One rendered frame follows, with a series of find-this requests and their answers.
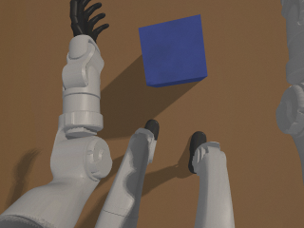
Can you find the right robot thigh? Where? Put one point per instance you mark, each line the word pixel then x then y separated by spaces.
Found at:
pixel 215 207

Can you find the right robot foot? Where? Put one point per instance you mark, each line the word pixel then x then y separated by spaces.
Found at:
pixel 197 139

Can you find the carton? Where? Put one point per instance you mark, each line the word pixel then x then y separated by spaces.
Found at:
pixel 173 52

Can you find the robot left upper arm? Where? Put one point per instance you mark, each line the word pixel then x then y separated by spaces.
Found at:
pixel 77 166

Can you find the left robot forearm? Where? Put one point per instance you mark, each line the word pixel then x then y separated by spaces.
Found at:
pixel 81 91

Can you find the robot left hand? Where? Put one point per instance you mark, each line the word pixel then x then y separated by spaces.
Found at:
pixel 79 19

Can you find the robot right upper arm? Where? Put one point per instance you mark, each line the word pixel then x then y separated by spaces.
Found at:
pixel 289 117

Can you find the right robot forearm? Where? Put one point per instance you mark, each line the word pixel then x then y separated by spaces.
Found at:
pixel 293 12

